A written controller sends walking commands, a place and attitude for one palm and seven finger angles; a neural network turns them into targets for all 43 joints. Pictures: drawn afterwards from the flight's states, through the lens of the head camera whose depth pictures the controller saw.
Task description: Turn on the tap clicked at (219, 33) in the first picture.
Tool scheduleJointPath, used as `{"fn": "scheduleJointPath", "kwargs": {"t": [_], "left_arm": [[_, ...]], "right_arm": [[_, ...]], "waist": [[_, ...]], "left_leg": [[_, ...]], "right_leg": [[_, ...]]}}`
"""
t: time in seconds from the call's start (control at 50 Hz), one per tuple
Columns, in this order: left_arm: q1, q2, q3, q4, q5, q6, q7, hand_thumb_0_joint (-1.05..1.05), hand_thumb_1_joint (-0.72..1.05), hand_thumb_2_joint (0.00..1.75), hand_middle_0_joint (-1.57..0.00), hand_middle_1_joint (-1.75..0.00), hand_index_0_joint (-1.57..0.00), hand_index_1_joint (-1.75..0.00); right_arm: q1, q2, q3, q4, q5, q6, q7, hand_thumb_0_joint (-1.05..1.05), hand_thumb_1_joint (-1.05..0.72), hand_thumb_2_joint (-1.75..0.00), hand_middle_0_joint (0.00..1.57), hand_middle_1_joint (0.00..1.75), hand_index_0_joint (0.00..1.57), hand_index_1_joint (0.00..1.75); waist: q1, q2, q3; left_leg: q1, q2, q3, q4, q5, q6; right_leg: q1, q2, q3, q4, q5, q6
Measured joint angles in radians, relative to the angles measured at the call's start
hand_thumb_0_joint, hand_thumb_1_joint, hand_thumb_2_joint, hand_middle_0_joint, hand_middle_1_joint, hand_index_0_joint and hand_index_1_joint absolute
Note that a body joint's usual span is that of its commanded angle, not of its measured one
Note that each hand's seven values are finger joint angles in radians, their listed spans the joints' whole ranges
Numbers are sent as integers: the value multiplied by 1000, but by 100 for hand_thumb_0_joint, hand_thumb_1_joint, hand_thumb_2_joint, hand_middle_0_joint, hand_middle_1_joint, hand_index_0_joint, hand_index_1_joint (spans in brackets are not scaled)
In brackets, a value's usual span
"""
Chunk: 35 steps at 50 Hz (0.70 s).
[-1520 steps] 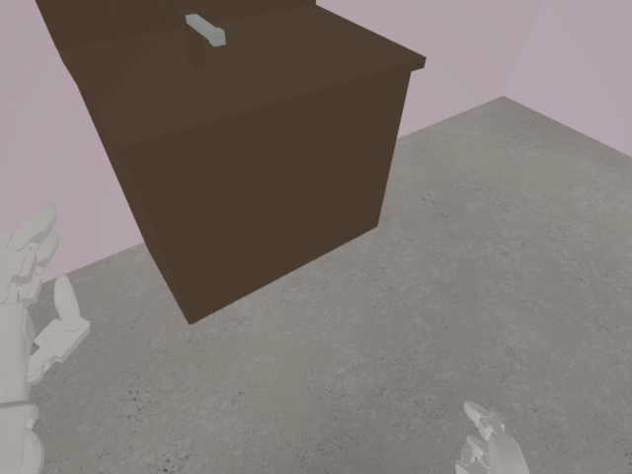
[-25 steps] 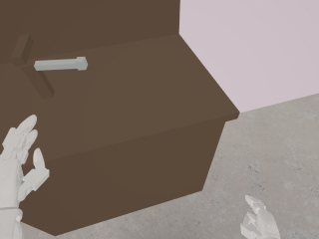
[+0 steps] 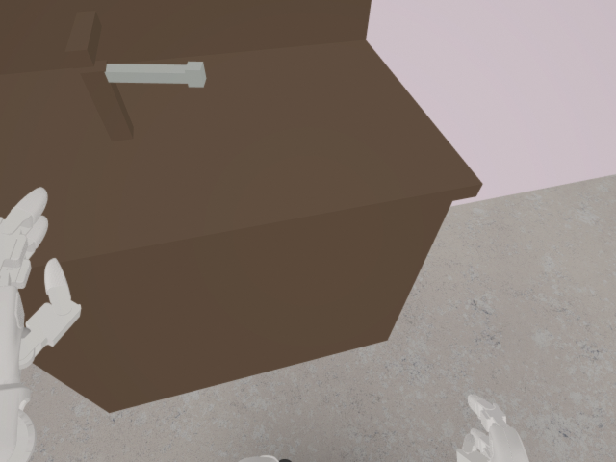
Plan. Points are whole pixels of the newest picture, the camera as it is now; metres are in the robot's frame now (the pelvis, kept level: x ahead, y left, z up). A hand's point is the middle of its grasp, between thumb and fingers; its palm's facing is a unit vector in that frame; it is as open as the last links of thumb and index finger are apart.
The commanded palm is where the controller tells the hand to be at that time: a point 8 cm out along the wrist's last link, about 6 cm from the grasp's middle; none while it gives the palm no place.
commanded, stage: step back with the hand held close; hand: left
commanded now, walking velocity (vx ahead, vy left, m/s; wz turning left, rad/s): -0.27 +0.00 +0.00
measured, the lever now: (195, 74) +0.63 +0.22 +0.17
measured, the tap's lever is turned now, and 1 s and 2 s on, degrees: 76 76 76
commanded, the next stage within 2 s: stop stepping back and stand still in 0.60 s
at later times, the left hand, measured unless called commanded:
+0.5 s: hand (32, 408) +0.13 +0.22 +0.18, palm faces +0.31 -0.87 -0.39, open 7.4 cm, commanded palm +0.10 +0.26 +0.18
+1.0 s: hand out of the picture +0.06 +0.33 +0.15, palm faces +0.42 -0.85 -0.31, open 7.4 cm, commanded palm -0.02 +0.34 +0.18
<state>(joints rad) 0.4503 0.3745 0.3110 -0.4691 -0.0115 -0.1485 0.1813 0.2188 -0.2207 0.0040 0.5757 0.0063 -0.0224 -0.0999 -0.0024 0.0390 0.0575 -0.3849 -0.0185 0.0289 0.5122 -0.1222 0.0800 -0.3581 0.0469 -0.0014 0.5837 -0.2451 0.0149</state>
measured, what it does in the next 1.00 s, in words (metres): walks backwards: right foot, then left foot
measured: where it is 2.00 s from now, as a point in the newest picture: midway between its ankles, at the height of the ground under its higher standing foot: outside the picture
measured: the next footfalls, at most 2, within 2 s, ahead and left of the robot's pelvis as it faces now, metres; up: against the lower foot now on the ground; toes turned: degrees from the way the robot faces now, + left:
right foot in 0.20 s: -0.12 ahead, -0.11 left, +0.00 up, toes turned +1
left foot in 0.90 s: -0.11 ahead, +0.17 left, +0.00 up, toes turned -1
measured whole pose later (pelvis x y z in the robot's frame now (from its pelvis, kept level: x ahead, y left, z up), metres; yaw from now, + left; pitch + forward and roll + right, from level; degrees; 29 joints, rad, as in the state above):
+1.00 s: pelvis -0.19 +0.07 -0.01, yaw -3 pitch -1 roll -2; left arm 0.35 0.39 0.38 -0.45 -0.05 -0.10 0.17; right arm 0.21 -0.15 0.03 0.66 0.01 -0.06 -0.07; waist 0.02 -0.05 0.04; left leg -0.36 -0.04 0.02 0.63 -0.26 0.06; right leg -0.42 0.02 0.05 0.90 -0.44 0.01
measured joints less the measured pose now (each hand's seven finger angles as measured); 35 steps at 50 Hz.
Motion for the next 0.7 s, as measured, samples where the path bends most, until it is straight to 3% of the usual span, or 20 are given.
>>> {"fn": "scheduleJointPath", "kwargs": {"t": [0.06,0.1,0.18,0.22,0.26,0.3,0.36,0.44,0.52,0.56,0.62,0.66,0.7], "left_arm": [[-7,7,24,-10,4,-4,-2,1,89,90,-21,-30,-21,-31],[15,2,44,-23,-5,-8,1,1,89,90,-21,-30,-21,-31],[37,-21,45,-35,-31,-2,9,1,89,90,-21,-30,-21,-31],[11,-23,28,-37,-37,4,5,1,89,90,-20,-30,-21,-30],[-40,-32,-6,-30,-39,10,-10,1,89,90,-20,-30,-21,-30],[-72,-17,-34,-39,-41,16,-26,1,89,90,-20,-30,-21,-30],[-42,40,-25,-90,-52,12,-47,2,89,90,-21,-30,-21,-31],[52,88,17,-121,-62,-12,-55,1,89,89,-21,-30,-22,-31],[67,66,18,-69,-59,-22,-45,1,89,89,-22,-30,-22,-31],[14,39,2,-19,-57,-21,-38,1,89,89,-21,-30,-22,-31],[-85,10,-5,63,-63,-14,-29,1,89,90,-21,-30,-21,-31],[-124,11,2,86,-65,-4,-25,1,89,90,-21,-30,-21,-31],[-131,19,0,61,-68,11,-29,1,89,90,-21,-30,-21,-30]], "right_arm": [[16,22,-2,18,-9,-13,7,1,-91,-90,20,30,20,30],[13,34,2,30,-14,-22,15,1,-91,-90,20,30,20,30],[-42,47,14,42,-20,-43,30,1,-91,-90,20,30,20,30],[-95,45,20,41,-20,-46,36,1,-91,-90,20,30,20,30],[-157,31,18,46,-16,-41,39,1,-91,-90,20,30,20,30],[-191,28,11,43,-5,-31,40,1,-91,-90,20,30,20,30],[-182,40,9,25,16,-9,41,1,-91,-90,20,30,20,30],[-105,30,3,18,22,12,35,1,-91,-90,20,30,20,30],[-21,-16,-14,48,9,19,15,1,-91,-90,20,30,20,30],[-1,-41,-19,65,6,21,2,1,-91,-90,20,30,20,30],[-25,-42,-16,83,4,23,-4,1,-91,-90,20,30,20,30],[-56,-27,-9,66,-12,19,5,1,-91,-90,20,30,20,30],[-74,-6,-10,36,-26,8,22,1,-91,-90,20,30,20,30]], "waist": [[2,-9,-29],[14,-16,-61],[48,-34,-88],[67,-44,-66],[73,-8,-15],[65,19,25],[37,14,27],[3,-9,-41],[0,-14,-126],[1,-4,-130],[17,-21,-87],[15,-29,-44],[4,-23,-8]], "left_leg": [[-10,-12,-16,-41,29,3],[-24,-13,-11,-76,55,1],[-64,-11,34,-150,116,-7],[-96,-7,63,-158,144,-12],[-111,24,61,-156,168,-16],[-106,49,48,-159,191,-21],[-106,73,35,-120,187,-30],[-117,61,1,-2,52,-58],[-98,32,-23,92,-37,-81],[-81,29,-23,65,66,-61],[-64,14,-3,8,105,4],[-56,12,8,-78,159,-2],[-55,14,4,-170,207,-41]], "right_leg": [[35,24,23,128,-73,-3],[86,29,23,131,-129,-12],[201,13,34,-41,-154,-30],[232,4,54,-148,-138,-46],[221,33,58,-161,-144,-56],[216,60,50,-147,-108,-52],[223,86,43,-121,-111,-60],[252,90,37,-87,-137,-66],[279,73,35,-71,-159,-54],[287,70,23,-59,-166,-43],[253,54,37,-16,-177,-32],[199,65,59,43,-236,-53],[165,81,49,72,-266,-78]]}}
